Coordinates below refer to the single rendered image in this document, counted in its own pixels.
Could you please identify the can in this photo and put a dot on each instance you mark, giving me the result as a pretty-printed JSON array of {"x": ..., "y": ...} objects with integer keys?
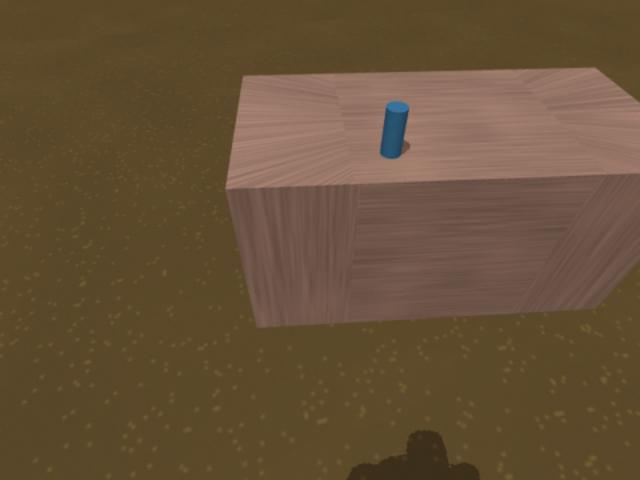
[{"x": 394, "y": 129}]

